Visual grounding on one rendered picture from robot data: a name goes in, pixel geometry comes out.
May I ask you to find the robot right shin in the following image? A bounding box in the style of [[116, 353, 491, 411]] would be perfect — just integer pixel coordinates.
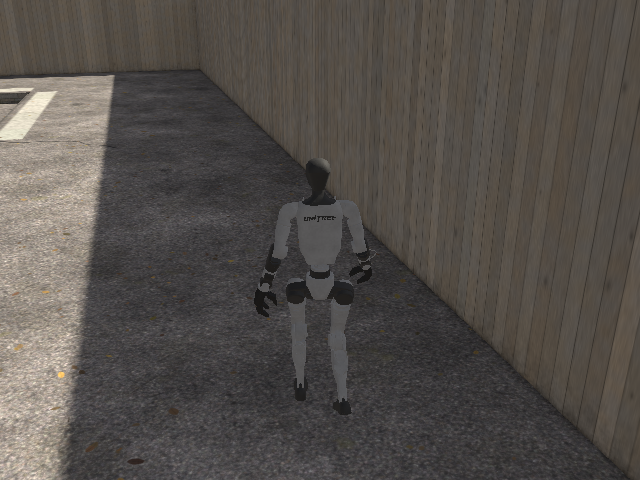
[[331, 333, 348, 403]]

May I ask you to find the right robot hand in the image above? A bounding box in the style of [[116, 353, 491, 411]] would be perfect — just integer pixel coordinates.
[[349, 264, 372, 284]]

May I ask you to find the robot right forearm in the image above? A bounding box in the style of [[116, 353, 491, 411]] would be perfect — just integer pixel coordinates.
[[356, 238, 371, 270]]

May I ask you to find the robot left forearm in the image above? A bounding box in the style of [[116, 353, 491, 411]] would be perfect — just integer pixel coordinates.
[[258, 243, 281, 292]]

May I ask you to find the robot shin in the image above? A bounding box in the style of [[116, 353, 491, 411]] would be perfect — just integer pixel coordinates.
[[291, 324, 306, 388], [331, 333, 348, 403]]

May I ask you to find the robot right upper arm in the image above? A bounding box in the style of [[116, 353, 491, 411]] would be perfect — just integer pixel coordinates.
[[339, 200, 367, 254]]

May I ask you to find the left robot hand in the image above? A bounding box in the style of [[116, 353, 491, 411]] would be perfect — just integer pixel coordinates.
[[254, 288, 277, 317]]

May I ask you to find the robot left upper arm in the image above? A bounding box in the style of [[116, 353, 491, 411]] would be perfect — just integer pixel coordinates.
[[272, 202, 298, 259]]

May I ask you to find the robot left shin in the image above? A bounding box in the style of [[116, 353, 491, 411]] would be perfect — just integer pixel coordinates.
[[291, 324, 306, 388]]

